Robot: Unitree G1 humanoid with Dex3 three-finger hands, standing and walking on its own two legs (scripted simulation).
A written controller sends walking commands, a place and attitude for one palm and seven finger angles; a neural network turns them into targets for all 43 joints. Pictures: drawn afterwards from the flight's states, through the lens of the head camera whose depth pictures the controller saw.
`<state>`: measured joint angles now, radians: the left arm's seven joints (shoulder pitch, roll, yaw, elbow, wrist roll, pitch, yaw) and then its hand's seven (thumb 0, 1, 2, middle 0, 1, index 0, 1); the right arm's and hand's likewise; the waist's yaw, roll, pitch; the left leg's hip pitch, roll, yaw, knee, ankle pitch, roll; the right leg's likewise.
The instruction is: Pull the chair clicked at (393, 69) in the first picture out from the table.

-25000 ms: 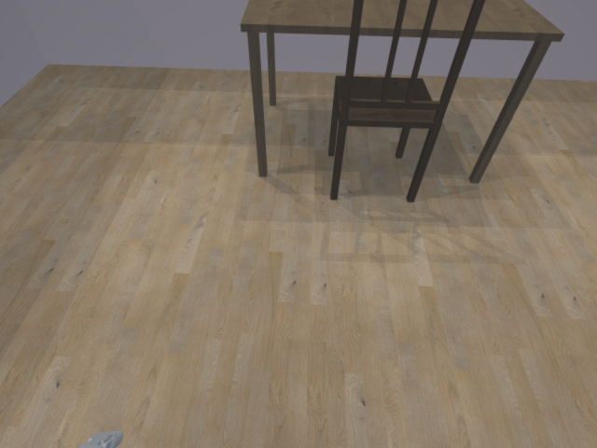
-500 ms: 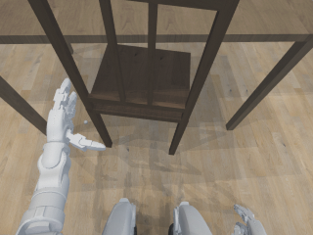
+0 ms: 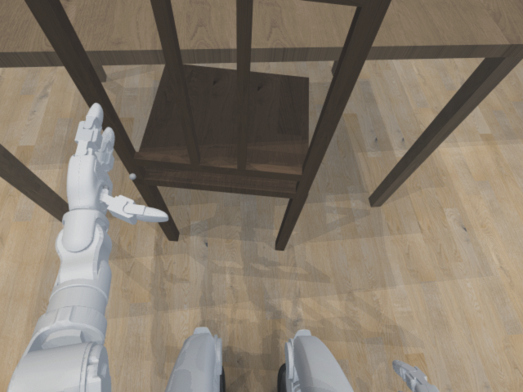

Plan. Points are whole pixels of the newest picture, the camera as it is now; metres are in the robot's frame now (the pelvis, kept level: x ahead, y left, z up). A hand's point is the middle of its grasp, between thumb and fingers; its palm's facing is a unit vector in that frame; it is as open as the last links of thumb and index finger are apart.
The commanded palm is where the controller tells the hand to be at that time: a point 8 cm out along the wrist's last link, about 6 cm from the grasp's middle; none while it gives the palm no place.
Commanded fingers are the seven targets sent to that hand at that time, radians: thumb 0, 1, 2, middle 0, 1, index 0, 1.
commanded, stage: push the fingers through the gap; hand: left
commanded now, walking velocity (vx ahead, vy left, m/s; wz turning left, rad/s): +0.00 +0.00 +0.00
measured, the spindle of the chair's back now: (182, 98) +0.55 +0.12 +0.06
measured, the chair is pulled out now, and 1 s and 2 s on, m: -0.05 -0.05 -0.05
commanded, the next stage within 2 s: hook a spindle and tug to test in 0.58 s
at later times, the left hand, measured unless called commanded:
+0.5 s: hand (137, 166) +0.45 +0.19 +0.02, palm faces +0.09 -0.99 -0.05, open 16.9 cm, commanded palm +0.42 +0.23 +0.02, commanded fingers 0.00 -0.50 0.30 -0.06 -0.08 -0.06 -0.08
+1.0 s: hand (136, 165) +0.45 +0.19 +0.02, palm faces +0.07 -1.00 -0.03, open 15.8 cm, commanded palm +0.42 +0.23 +0.02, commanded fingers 0.00 -0.39 0.35 -0.36 -1.01 -0.36 -1.01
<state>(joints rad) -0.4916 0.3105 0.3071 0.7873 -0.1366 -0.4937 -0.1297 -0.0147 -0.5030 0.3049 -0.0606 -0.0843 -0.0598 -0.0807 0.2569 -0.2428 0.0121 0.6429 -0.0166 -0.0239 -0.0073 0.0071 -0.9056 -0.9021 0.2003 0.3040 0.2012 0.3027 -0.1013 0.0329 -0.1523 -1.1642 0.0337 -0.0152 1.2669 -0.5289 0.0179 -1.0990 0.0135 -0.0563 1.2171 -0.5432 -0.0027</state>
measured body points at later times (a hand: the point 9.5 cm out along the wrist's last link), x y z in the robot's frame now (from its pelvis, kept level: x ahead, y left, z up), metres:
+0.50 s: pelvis +0.00 +0.00 +0.00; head +0.13 +0.02 +0.43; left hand +0.44 +0.24 +0.02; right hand +0.06 -0.26 -0.12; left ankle +0.03 +0.11 -0.62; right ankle +0.02 -0.12 -0.62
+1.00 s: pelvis +0.00 +0.00 +0.00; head +0.13 +0.02 +0.43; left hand +0.44 +0.24 +0.02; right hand +0.07 -0.26 -0.12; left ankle +0.03 +0.11 -0.62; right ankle +0.02 -0.12 -0.62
